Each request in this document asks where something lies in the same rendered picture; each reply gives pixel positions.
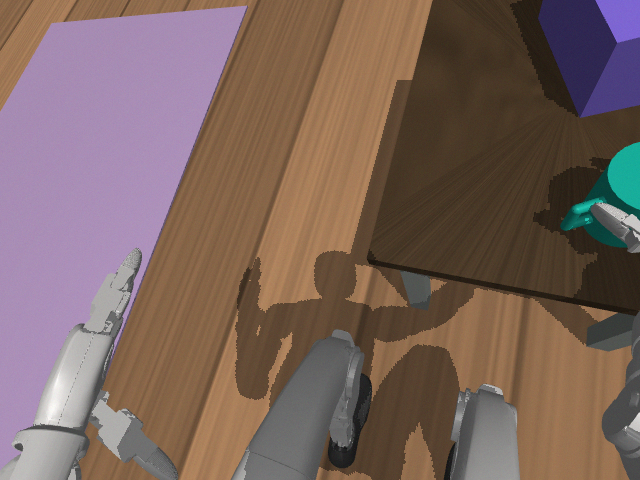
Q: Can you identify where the coffee table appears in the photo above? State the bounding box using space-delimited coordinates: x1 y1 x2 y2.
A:
367 0 640 351

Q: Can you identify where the right robot arm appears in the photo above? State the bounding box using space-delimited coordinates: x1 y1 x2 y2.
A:
602 311 640 480

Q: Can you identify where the left robot hand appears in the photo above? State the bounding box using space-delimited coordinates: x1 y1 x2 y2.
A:
33 248 178 480

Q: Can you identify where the left robot arm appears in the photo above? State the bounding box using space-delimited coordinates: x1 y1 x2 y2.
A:
0 425 90 480

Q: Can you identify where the left robot foot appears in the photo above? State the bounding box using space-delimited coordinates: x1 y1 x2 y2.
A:
328 373 372 468

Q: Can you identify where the right robot hand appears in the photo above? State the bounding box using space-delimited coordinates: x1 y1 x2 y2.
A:
591 202 640 253

